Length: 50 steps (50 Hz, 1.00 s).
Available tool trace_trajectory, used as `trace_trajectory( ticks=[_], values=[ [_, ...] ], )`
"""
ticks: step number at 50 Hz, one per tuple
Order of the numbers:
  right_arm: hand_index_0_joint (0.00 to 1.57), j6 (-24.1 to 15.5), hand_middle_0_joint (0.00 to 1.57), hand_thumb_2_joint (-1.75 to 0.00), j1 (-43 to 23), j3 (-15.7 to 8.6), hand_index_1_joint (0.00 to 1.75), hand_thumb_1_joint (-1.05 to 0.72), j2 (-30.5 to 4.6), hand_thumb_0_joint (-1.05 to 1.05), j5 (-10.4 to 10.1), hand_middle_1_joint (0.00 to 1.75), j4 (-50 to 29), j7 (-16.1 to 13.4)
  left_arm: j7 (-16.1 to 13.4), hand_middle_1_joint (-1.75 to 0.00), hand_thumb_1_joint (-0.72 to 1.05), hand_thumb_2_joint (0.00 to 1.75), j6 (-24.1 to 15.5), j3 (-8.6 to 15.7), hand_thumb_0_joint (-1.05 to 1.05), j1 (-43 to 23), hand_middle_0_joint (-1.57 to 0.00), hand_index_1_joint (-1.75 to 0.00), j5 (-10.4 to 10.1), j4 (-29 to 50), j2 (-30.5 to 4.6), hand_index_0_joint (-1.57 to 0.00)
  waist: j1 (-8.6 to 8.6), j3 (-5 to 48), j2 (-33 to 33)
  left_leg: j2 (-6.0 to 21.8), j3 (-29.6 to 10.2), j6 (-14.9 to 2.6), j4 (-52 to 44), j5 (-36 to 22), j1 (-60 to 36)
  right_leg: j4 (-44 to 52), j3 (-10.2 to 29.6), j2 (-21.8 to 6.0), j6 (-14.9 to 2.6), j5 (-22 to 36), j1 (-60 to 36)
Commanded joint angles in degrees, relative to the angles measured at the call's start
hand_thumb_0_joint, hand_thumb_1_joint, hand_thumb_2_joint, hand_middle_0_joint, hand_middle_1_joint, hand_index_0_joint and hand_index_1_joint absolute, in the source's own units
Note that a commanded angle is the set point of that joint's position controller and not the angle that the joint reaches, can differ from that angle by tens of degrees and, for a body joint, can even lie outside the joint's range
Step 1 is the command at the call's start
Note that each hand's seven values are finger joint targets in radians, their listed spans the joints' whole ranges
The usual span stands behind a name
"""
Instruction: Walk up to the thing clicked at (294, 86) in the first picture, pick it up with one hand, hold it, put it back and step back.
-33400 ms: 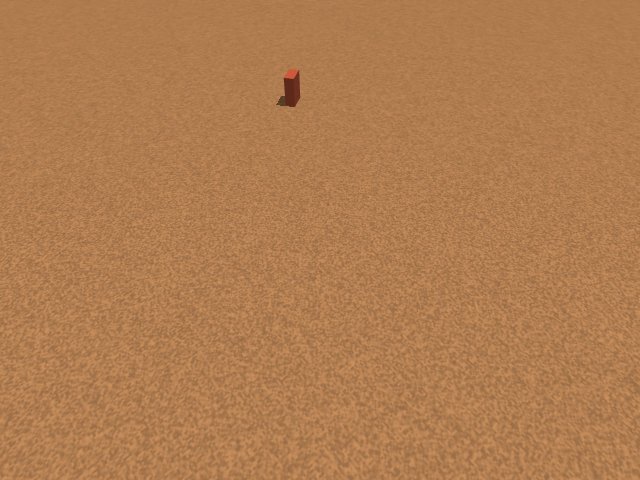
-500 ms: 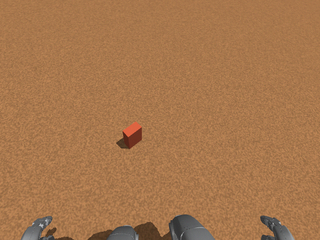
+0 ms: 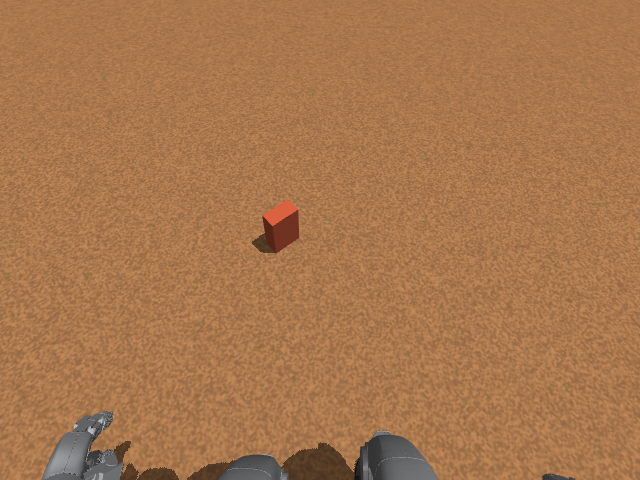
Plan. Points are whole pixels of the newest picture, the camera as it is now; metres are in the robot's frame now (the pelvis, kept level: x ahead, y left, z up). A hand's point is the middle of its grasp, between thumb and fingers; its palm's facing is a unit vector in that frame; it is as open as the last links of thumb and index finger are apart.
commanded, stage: step back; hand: left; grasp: from the side
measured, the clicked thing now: (281, 227) +0.90 +0.13 -0.66
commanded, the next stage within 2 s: stand in 1.52 s
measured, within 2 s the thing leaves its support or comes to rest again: neither
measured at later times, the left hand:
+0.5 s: hand out of the picture -0.12 +0.22 -0.12, palm faces -0.02 -0.90 -0.44, open 7.4 cm
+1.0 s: hand out of the picture -0.15 +0.21 -0.13, palm faces +0.07 -0.91 -0.40, open 7.4 cm
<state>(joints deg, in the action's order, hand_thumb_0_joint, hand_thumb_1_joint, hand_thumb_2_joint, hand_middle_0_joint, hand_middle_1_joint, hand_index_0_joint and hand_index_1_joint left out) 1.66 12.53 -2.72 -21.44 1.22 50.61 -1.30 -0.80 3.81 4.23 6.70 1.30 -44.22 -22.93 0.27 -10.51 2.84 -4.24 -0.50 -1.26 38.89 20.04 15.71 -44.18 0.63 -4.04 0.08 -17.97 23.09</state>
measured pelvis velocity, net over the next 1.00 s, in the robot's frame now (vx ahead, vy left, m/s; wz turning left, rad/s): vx -0.19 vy -0.07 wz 0.04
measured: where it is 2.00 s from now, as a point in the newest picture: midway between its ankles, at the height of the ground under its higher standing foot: outside the picture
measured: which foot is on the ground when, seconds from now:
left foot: down 0.00-0.34, up 0.36-0.64, down 0.66-0.92, up 0.94-1.00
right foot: up 0.00-0.30, down 0.32-1.00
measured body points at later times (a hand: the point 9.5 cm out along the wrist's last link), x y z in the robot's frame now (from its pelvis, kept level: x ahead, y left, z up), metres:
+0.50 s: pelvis -0.17 -0.05 +0.01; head -0.14 -0.08 +0.46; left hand -0.12 +0.27 -0.09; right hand -0.07 -0.38 -0.11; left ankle -0.13 +0.10 -0.64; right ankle -0.17 -0.16 -0.71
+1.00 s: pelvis -0.19 -0.07 +0.01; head -0.19 -0.08 +0.46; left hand -0.15 +0.25 -0.10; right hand -0.11 -0.38 -0.12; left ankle -0.21 +0.07 -0.68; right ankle -0.16 -0.16 -0.71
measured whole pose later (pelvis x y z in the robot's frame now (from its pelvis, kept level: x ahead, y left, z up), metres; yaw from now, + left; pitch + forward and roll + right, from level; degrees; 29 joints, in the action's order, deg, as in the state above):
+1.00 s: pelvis -0.19 -0.07 +0.01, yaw +3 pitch -3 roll +0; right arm 1.0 12.8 -3.1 -21.9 1.6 56.3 0.2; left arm 0.8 -2.1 4.1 13.5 1.9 -55.8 -20.9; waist 1.1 -3.2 -2.0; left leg -1.0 -5.7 -1.0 50.3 28.0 18.6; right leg -36.5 -2.7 0.8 -2.9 -17.4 16.3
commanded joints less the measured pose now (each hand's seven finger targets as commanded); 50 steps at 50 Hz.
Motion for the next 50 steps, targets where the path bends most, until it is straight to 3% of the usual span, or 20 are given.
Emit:
trace_trajectory(
  ticks=[1,4,11,15,16,17,18,21,28,32,33,34,35,36,39,44,45,46,47,50],
  values=[
    [0.2,-2.38,0.2,-0.9,-0.29,-5.98,0.3,-0.9,-22.1,0.0,1.02,0.3,-5.83,-0.3,-1.51,-0.3,0.9,0.9,-0.37,3.61,0.0,-2.41,-0.2,-0.3,-0.15,4.87,-11.27,-0.2,-2.4,11.63,-12.47,27.81,-33.66,-16.6,-19.53,-25.69,4.02,-25.02,9.91,7.79,-1.22,-20.19,1.19],
    [0.2,-2.44,0.2,-0.9,-5.32,-3.84,0.3,-0.9,-16.0,0.0,0.93,0.3,-6.26,-1.19,-1.07,-0.3,0.9,0.9,-0.2,3.43,0.0,3.22,-0.2,-0.3,-1.17,1.72,-10.52,-0.2,1.92,10.77,-8.8,19.92,-16.09,-11.92,-14.59,-29.9,1.26,-32.08,10.91,8.91,-1.48,-12.4,3.93],
    [0.2,-1.04,0.2,-0.9,-2.65,-4.21,0.3,-0.9,-15.58,0.0,1.54,0.3,-7.31,-0.53,0.3,-0.3,0.9,0.9,-1.06,3.17,0.0,3.13,-0.2,-0.3,-0.08,0.97,-9.39,-0.2,-1.73,12.03,-12.86,18.4,-13.44,-12.35,-14.73,-16.86,-4.47,-7.29,2.63,6.1,1.21,-12.26,-0.57],
    [0.2,0.61,0.2,-0.9,-6.32,-4.04,0.3,-0.9,-16.37,0.0,0.56,0.3,-8.01,-0.07,0.61,-0.3,0.9,0.9,-1.95,3.47,0.0,14.88,-0.2,-0.3,0.27,-4.63,-9.0,-0.2,2.76,17.09,-13.8,15.42,-9.89,-6.73,-9.12,-7.99,2.0,18.74,-1.48,5.46,-2.14,-2.23,-15.51],
    [0.2,0.6,0.2,-0.9,-5.36,-3.05,0.3,-0.9,-13.0,0.0,0.31,0.3,-8.23,0.05,0.47,-0.3,0.9,0.9,-2.38,4.4,0.0,13.26,-0.2,-0.3,1.22,-4.03,-11.8,-0.2,2.02,14.56,-5.83,10.29,-7.2,-3.23,-2.75,-0.41,11.42,21.05,8.67,1.03,-3.85,-4.6,-17.75],
    [0.2,0.09,0.2,-0.9,-5.59,-1.91,0.3,-0.9,-8.63,0.0,-0.05,0.3,-9.7,-0.33,0.54,-0.3,0.9,0.9,-2.48,6.02,0.0,10.69,-0.2,-0.3,1.62,-2.14,-18.02,-0.2,2.43,10.98,10.54,-1.36,-3.22,0.8,9.56,11.15,23.48,24.8,26.33,-11.84,-8.54,-6.52,-14.78],
    [0.2,0.31,0.2,-0.9,-8.8,-3.38,0.3,-0.9,-11.25,0.0,0.19,0.3,-9.9,-1.38,0.2,-0.3,0.9,0.9,-2.41,6.64,0.0,5.99,-0.2,-0.3,1.93,0.08,-22.15,-0.2,5.05,8.17,12.36,0.27,-9.11,2.51,21.98,15.53,17.83,29.06,34.52,-22.37,-17.54,-6.08,1.16],
    [0.2,-0.05,0.2,-0.9,-3.68,-3.08,0.3,-0.9,-12.06,0.0,-0.9,0.3,-5.85,-0.88,-0.66,-0.3,0.9,0.9,-3.68,4.16,0.0,-2.5,-0.2,-0.3,1.37,0.95,-14.15,-0.2,-1.73,5.52,1.44,-1.77,-9.66,1.79,30.09,4.32,14.35,20.85,13.05,-9.68,-10.44,9.58,0.49],
    [0.2,-1.25,0.2,-0.9,-5.68,-3.28,0.3,-0.9,-12.34,0.0,0.88,0.3,-4.69,0.96,-0.16,-0.3,0.9,0.9,-5.16,5.03,0.0,6.74,-0.2,-0.3,1.8,-1.84,-15.43,-0.2,4.93,7.06,7.0,3.88,-4.56,2.85,8.84,9.2,15.15,24.07,18.48,-11.81,-11.52,-20.92,-14.76],
    [0.2,-2.66,0.2,-0.9,1.18,-3.65,0.3,-0.9,-10.97,0.0,0.58,0.3,0.55,1.64,0.55,-0.3,0.9,0.9,-4.33,3.81,0.0,3.63,-0.2,-0.3,1.1,-2.05,-15.14,-0.2,0.37,8.11,6.46,2.06,2.36,-0.01,-14.0,3.1,-5.58,21.04,11.0,-9.54,-8.83,-14.54,-4.22],
    [0.2,-3.11,0.2,-0.9,3.68,-4.29,0.3,-0.9,-11.59,0.0,0.78,0.3,1.96,1.45,0.67,-0.3,0.9,0.9,-4.08,2.68,0.0,4.7,-0.2,-0.3,1.22,-2.19,-12.15,-0.2,-0.69,9.23,1.21,2.45,-0.54,-0.78,-17.31,1.25,-12.5,14.61,7.13,-6.61,-6.9,-12.61,-0.22],
    [0.2,-3.52,0.2,-0.9,4.54,-5.09,0.3,-0.9,-14.73,0.0,1.21,0.3,1.86,1.2,0.88,-0.3,0.9,0.9,-4.1,1.58,0.0,5.6,-0.2,-0.3,0.74,-1.9,-8.69,-0.2,-1.16,9.7,-9.34,11.7,-18.28,-4.02,-21.89,13.37,-17.78,5.65,2.27,-1.22,-2.95,-13.75,10.36],
    [0.2,-3.66,0.2,-0.9,3.1,-5.56,0.3,-0.9,-19.99,0.0,1.45,0.3,0.91,1.3,0.7,-0.3,0.9,0.9,-4.28,2.24,0.0,0.89,-0.2,-0.3,-0.25,-2.08,-9.98,-0.2,-3.06,6.76,-14.23,23.53,-35.28,-11.55,-27.42,31.19,-7.23,-3.46,-2.31,3.33,-0.77,-15.6,12.71],
    [0.2,-3.98,0.2,-0.9,0.88,-5.88,0.3,-0.9,-20.19,0.0,0.87,0.3,0.27,1.43,0.74,-0.3,0.9,0.9,-4.65,3.27,0.0,-1.4,-0.2,-0.3,0.46,-2.22,-13.58,-0.2,-2.67,2.61,-9.29,25.28,-35.55,-14.49,-28.8,30.0,-0.45,-8.82,2.46,1.0,-1.11,-13.57,9.38],
    [0.2,-4.72,0.2,-0.9,-2.1,-3.83,0.3,-0.9,-14.79,0.0,1.13,0.3,0.32,1.03,1.59,-0.3,0.9,0.9,-5.65,2.45,0.0,3.09,-0.2,-0.3,-0.25,-4.55,-10.58,-0.2,0.11,5.12,-8.99,17.7,-19.03,-9.74,-21.95,8.78,-4.72,-2.31,1.54,0.7,-1.45,-8.23,5.27],
    [0.2,-2.75,0.2,-0.9,-4.66,-3.15,0.3,-0.9,-12.34,0.0,0.63,0.3,-0.41,1.62,1.22,-0.3,0.9,0.9,-6.57,3.05,0.0,9.56,-0.2,-0.3,0.38,-8.99,-9.66,-0.2,3.27,6.66,-8.65,12.14,-8.61,-4.9,-11.19,11.43,10.0,16.0,-2.74,5.59,-1.65,-0.3,-18.69],
    [0.2,-2.47,0.2,-0.9,-3.37,-2.19,0.3,-0.9,-9.22,0.0,0.34,0.3,-0.73,1.42,0.67,-0.3,0.9,0.9,-6.97,3.71,0.0,10.53,-0.2,-0.3,0.95,-9.46,-11.75,-0.2,3.48,6.75,-1.22,8.31,-5.69,-2.86,-1.8,11.03,15.75,20.87,6.83,1.45,-2.91,-6.26,-22.57],
    [0.2,-2.32,0.2,-0.9,-4.13,-1.65,0.3,-0.9,-7.05,0.0,0.38,0.3,-1.84,1.17,0.26,-0.3,0.9,0.9,-7.47,4.7,0.0,12.4,-0.2,-0.3,1.24,-9.24,-17.2,-0.2,4.73,6.39,9.45,0.43,-2.89,-0.58,11.76,13.95,22.65,32.2,30.95,-12.64,-8.02,-24.01,-19.95],
    [0.2,-2.11,0.2,-0.9,-4.69,-3.15,0.3,-0.9,-11.44,0.0,0.92,0.3,-1.0,0.5,0.36,-0.3,0.9,0.9,-7.59,5.05,0.0,8.72,-0.2,-0.3,1.28,-7.69,-19.48,-0.2,4.01,2.37,4.72,3.46,-7.53,0.2,17.07,13.95,18.45,34.82,37.37,-19.55,-13.13,-31.29,-9.01],
    [0.2,-2.79,0.2,-0.9,-0.5,-3.18,0.3,-0.9,-11.62,0.0,0.11,0.3,2.14,1.06,-0.01,-0.3,0.9,0.9,-8.31,3.93,0.0,4.4,-0.2,-0.3,0.49,-6.71,-14.77,-0.2,1.05,3.61,-0.69,6.11,-8.99,0.22,16.02,5.5,16.1,29.81,22.44,-13.23,-10.88,-13.46,-10.65]
  ],
)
